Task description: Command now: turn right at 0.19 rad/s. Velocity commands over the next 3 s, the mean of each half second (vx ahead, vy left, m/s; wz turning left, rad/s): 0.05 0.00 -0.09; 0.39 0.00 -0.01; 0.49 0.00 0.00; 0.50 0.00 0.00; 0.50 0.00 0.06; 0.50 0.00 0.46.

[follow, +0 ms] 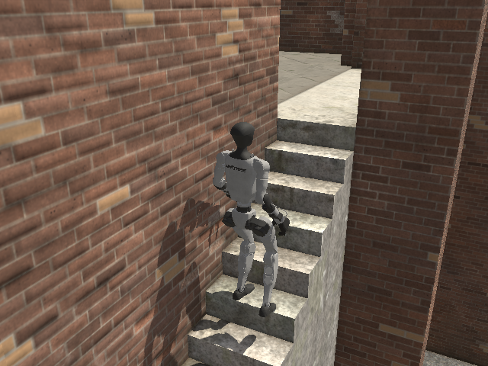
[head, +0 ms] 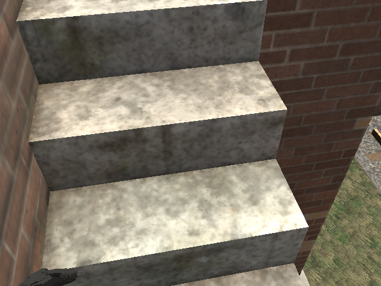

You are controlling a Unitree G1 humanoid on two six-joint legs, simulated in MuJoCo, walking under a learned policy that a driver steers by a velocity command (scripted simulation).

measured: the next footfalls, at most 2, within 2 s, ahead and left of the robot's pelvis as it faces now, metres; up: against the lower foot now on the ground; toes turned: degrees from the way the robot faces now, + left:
right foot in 0.38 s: +0.10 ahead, -0.17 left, +0.00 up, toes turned -2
left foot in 1.68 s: +0.32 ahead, +0.13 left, +0.20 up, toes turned +7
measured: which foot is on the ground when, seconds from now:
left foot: down 0.00-1.00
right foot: up 0.00-0.36, down 0.38-1.00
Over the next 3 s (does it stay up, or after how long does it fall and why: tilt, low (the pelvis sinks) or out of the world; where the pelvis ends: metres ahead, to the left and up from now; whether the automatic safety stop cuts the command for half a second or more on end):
stays up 0.58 0.03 0.40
